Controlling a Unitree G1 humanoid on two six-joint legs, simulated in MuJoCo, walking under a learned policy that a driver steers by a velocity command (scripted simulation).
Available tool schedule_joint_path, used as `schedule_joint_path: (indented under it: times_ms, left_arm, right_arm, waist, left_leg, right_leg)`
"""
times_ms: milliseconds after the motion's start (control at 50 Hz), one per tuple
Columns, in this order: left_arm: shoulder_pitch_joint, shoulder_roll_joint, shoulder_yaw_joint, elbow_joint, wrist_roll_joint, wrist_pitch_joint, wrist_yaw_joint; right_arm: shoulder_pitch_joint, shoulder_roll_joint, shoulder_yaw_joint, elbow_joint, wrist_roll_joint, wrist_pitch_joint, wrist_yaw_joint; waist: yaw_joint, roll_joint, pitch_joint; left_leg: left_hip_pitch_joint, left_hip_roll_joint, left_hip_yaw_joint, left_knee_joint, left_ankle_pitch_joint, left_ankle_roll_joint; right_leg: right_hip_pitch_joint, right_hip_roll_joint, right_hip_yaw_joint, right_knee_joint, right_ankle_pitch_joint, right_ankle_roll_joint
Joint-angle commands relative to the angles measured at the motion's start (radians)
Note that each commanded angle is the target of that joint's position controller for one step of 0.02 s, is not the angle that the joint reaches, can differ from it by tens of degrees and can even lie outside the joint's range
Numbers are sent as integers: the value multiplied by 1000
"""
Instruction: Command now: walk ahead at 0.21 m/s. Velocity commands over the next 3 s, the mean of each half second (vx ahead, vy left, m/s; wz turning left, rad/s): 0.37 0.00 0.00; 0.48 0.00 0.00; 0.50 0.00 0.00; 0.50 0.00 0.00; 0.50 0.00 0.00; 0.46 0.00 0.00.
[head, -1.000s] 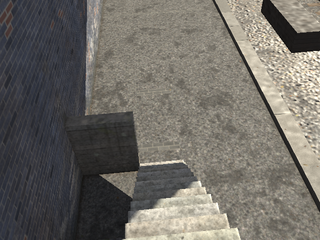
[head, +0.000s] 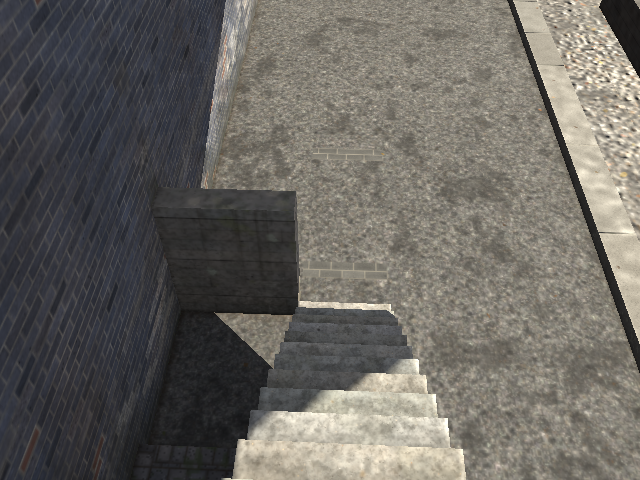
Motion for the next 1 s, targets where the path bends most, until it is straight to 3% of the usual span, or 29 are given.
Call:
schedule_joint_path:
  times_ms: [20, 40, 60, 140, 180, 200, 240, 260, 280, 300, 340, 380, 400, 420, 440, 460, 480, 500, 520, 560, 580, 620, 660, 720, 820, 940, 960, 980, 1000]
  left_arm:
    - [237, 139, 50, -32, 5, -12, 63]
    - [231, 121, 41, -38, -7, -6, 83]
    - [261, 99, 24, -35, 26, 4, 96]
    - [312, 43, -10, -7, 57, 37, 90]
    - [316, -28, -39, 27, 111, 11, 78]
    - [378, -39, -50, 26, 77, -1, 97]
    - [445, -34, -59, 88, 89, -16, 104]
    - [275, 4, -57, 18, 135, -30, 102]
    - [138, 164, 11, 52, -119, -2, 117]
    - [51, 207, 21, 12, -117, 23, 120]
    - [124, 243, 61, 67, -57, 95, 118]
    - [242, 171, 67, 114, -47, 126, 130]
    - [264, 64, 57, 92, -75, 121, 119]
    - [399, -40, 42, 70, -121, 119, 124]
    - [408, -53, 43, 117, -126, 116, 141]
    - [328, -66, 43, 80, -106, 120, 150]
    - [190, -5, 56, 90, -63, 110, 152]
    - [142, 29, 51, 83, -55, 114, 150]
    - [91, -22, 28, 56, -27, 121, 142]
    - [63, -67, 1, 26, -30, 126, 127]
    - [30, -97, -16, 9, -44, 127, 130]
    - [15, -91, -31, -2, -18, 135, 125]
    - [2, -61, -24, 8, -33, 163, 134]
    - [-179, -42, -23, -45, -46, 177, 130]
    - [-228, -29, -11, -86, -48, 172, 107]
    - [-27, 26, -10, -55, -79, 159, 60]
    - [135, 42, -5, -20, -79, 158, 62]
    - [122, 1, -18, -39, -88, 152, 61]
    - [204, -61, -39, 10, -54, 142, 67]
  right_arm:
    - [-87, -41, 2, -99, -3, -39, -19]
    - [-122, -23, 11, -118, 12, -58, -20]
    - [-150, 16, 28, -137, -4, -73, -20]
    - [1, 14, 41, -124, -9, -133, 2]
    - [39, 21, 44, -128, -23, -118, 13]
    - [3, -15, 37, -147, -48, -115, 5]
    - [-71, 42, 50, -204, -39, -122, 7]
    - [41, 112, 74, -175, -27, -115, 4]
    - [-45, 102, 47, -230, 226, -53, 39]
    - [73, 103, 56, -207, 249, -5, 56]
    - [343, 61, 25, -80, 184, 34, 60]
    - [492, -24, -14, -7, 102, 17, 52]
    - [537, -98, 11, -6, 85, -10, 60]
    - [583, -159, 5, 18, 100, -3, 50]
    - [622, -188, -27, 29, 150, 2, 17]
    - [584, -224, -54, 31, 163, 6, -16]
    - [491, -80, -15, 26, 148, 13, -31]
    - [350, 12, 12, -26, 100, 15, -28]
    - [265, 40, 28, -13, 74, 6, -30]
    - [234, 49, 36, 8, 72, -23, -35]
    - [194, 56, 53, 12, 75, -31, -35]
    - [192, 87, 72, 22, 83, -37, -18]
    - [176, 5, 58, 16, 99, -35, -3]
    - [170, 6, 58, -14, 119, -24, -9]
    - [267, 7, 42, -16, 96, -15, -11]
    - [61, -99, 0, -105, 75, 27, 10]
    - [52, -130, -11, -95, 71, 27, 4]
    - [186, -105, -13, -76, 57, 62, -17]
    - [192, -25, 1, -74, 52, 71, -24]
  waist:
    - [140, -201, 70]
    - [151, -178, 67]
    - [175, -219, 56]
    - [148, -146, 44]
    - [127, -149, 136]
    - [180, -109, 80]
    - [194, -141, 77]
    - [126, -35, 111]
    - [-38, -28, 53]
    - [-114, -81, 95]
    - [-161, -69, 164]
    - [-159, 28, 126]
    - [-101, 187, 128]
    - [-8, 460, -2]
    - [-50, 529, -103]
    - [-86, 633, -175]
    - [-101, 488, -24]
    - [-50, 377, 21]
    - [-1, 304, 85]
    - [36, 115, 165]
    - [58, 78, 181]
    - [71, 26, 162]
    - [73, 78, 178]
    - [0, 55, 262]
    - [-64, 89, 175]
    - [61, 205, 99]
    - [139, 195, 82]
    - [112, 104, 140]
    - [102, -34, 161]
  left_leg:
    - [-379, -66, -14, 61, -83, 85]
    - [-418, -51, -44, 41, -80, 90]
    - [-528, -18, -123, 122, -38, 82]
    - [-466, -48, -66, 358, 94, 48]
    - [-569, 42, -234, 413, 386, 31]
    - [-732, 35, -180, 269, 473, 24]
    - [-642, 31, -133, 282, 546, 31]
    - [-154, -5, -43, 72, 1003, 38]
    - [298, -141, -18, 241, 1131, -60]
    - [326, -131, -32, 151, 1064, -74]
    - [384, -88, 33, -127, 880, -56]
    - [377, 57, -203, -220, 595, -20]
    - [339, 85, -182, 52, 1204, -181]
    - [454, 166, -181, 244, 1571, -360]
    - [444, 202, -306, 191, 1354, -386]
    - [377, 258, -587, -9, 480, -300]
    - [237, 215, -624, -112, 136, -310]
    - [98, 217, -566, -141, -54, -252]
    - [-68, 235, -589, -132, -155, -175]
    - [-233, 230, -564, -168, -147, -107]
    - [-318, 222, -544, -163, -165, -62]
    - [-371, 187, -532, -203, -157, -24]
    - [-320, 179, -505, -218, -227, 0]
    - [-237, 136, -435, -180, -328, 19]
    - [-122, 138, -410, -165, -354, 155]
    - [-326, 98, -210, -173, -19, 168]
    - [-349, 103, -197, -72, 148, 154]
    - [-148, 67, -195, 95, 155, 155]
    - [-185, 13, -186, 311, 270, 149]
  right_leg:
    - [214, -316, 423, -311, -162, -297]
    - [241, -340, 439, -307, -151, -306]
    - [324, -394, 472, -269, 16, -304]
    - [133, -301, 268, -118, -73, -229]
    - [27, -331, 251, 53, -244, -166]
    - [159, -293, 228, 184, -296, -169]
    - [-44, -293, 257, 288, -413, -145]
    - [-525, -178, 61, 334, -605, -36]
    - [-846, -215, 59, 260, -616, -73]
    - [-856, -232, -25, 301, -647, -48]
    - [-677, -189, -96, 577, -615, -66]
    - [-534, -80, -22, 1163, -531, -71]
    - [-679, 58, 53, 1579, -662, -29]
    - [-865, 90, 150, 1630, -568, -42]
    - [-915, 87, 195, 1730, -431, -42]
    - [-1025, 93, 220, 1766, -305, -54]
    - [-1080, 112, 251, 1766, -165, -63]
    - [-1071, 107, 251, 1548, 76, -52]
    - [-1058, 87, 290, 1468, 176, -29]
    - [-1042, 91, 239, 1362, 249, 38]
    - [-986, 93, 248, 1262, 287, 71]
    - [-815, 83, 256, 1157, 387, 89]
    - [-842, 116, 261, 1257, 376, 91]
    - [-969, 134, 222, 1157, 402, 92]
    - [-809, 78, 160, 958, 422, 70]
    - [-95, 4, -84, 616, 162, 21]
    - [69, 13, -104, 507, 34, 10]
    - [-50, -22, 25, -7, -445, -32]
    - [20, 16, -35, 50, -338, 1]
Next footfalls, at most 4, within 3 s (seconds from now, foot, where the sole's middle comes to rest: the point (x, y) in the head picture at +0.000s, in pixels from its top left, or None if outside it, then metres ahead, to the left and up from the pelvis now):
0.38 left None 0.22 0.26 -0.98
1.00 right None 0.23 0.00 -0.98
1.62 left None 0.45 0.18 -1.20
2.18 right None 0.64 -0.12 -1.41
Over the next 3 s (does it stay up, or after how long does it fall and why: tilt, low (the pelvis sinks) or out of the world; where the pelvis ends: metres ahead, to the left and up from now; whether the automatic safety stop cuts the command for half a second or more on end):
stays up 0.98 -0.16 -1.00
